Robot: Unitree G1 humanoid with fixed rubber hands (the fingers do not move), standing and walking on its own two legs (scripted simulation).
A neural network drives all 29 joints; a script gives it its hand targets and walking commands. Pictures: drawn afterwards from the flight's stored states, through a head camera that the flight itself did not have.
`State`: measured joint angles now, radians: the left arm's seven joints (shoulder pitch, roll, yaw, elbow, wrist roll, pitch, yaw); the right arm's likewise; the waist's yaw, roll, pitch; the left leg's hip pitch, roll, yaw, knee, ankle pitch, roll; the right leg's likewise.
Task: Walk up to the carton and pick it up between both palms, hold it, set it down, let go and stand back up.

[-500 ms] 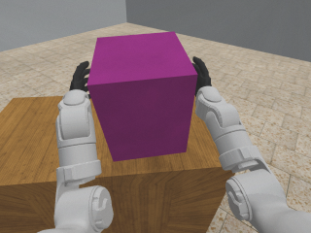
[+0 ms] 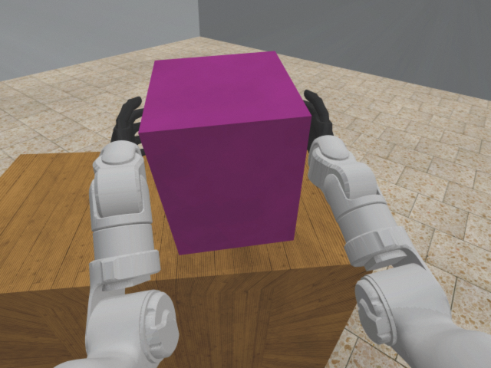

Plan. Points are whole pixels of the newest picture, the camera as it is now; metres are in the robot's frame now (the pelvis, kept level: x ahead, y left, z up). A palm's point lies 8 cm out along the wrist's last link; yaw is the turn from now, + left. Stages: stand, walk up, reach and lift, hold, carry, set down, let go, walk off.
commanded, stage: hold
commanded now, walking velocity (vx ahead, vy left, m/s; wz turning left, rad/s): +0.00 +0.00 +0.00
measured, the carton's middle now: (226, 153) +0.39 +0.01 +0.20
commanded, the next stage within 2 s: none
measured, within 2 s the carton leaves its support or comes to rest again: neither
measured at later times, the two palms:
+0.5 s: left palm (126, 147) +0.36 +0.15 +0.25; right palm (320, 137) +0.36 -0.14 +0.25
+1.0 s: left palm (127, 149) +0.36 +0.15 +0.24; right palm (320, 137) +0.36 -0.14 +0.25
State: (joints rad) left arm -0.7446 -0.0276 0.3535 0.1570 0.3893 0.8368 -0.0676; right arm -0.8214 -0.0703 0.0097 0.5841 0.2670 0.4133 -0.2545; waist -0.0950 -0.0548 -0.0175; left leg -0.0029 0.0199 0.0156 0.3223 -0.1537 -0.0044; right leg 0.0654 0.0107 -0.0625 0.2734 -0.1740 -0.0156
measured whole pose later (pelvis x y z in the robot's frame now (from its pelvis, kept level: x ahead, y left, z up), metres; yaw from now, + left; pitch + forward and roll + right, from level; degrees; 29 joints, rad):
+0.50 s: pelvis +0.00 +0.00 +0.00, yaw +0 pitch -10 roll +0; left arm -0.75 -0.03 0.36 0.16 0.39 0.83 -0.07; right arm -0.83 -0.08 0.01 0.57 0.27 0.42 -0.26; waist -0.09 -0.05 -0.02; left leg 0.00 0.02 0.01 0.32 -0.15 0.00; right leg 0.06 0.01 -0.06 0.27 -0.17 -0.02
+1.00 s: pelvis +0.00 +0.00 +0.00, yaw +0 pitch -10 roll -1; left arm -0.72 -0.03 0.35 0.13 0.38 0.84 -0.07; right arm -0.81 -0.08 0.03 0.55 0.29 0.43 -0.27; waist -0.10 -0.06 -0.02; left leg 0.01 0.02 0.01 0.32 -0.16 -0.01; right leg 0.08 0.01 -0.06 0.27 -0.18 -0.02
